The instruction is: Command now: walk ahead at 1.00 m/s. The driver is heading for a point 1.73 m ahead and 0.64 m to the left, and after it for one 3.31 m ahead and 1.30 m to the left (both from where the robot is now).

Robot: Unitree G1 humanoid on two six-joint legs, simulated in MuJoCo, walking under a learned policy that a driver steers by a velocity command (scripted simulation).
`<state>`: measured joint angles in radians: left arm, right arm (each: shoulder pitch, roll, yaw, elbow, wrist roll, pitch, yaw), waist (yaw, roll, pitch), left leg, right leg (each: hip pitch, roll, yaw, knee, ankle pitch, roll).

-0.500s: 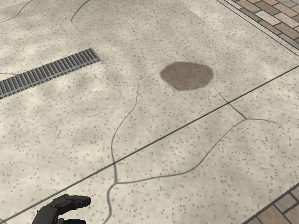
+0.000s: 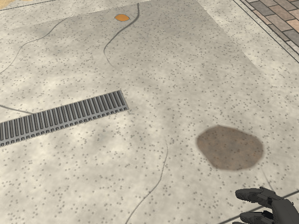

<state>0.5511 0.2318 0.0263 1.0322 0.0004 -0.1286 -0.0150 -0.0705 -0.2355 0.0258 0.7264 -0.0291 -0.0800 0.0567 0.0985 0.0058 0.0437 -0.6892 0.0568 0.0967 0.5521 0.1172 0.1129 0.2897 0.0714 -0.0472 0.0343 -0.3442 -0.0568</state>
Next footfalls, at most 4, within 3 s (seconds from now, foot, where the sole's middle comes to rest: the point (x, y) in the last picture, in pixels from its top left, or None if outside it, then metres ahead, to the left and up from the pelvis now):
0.06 left None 0.28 0.09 -0.76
0.52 right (191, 166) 0.73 -0.10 -0.76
0.98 left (150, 101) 1.12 0.14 -0.76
1.40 right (140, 48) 1.57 0.25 -0.76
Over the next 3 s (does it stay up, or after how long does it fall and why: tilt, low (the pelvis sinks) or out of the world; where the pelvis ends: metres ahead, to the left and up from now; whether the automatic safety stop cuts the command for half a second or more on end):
stays up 1.71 0.91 0.02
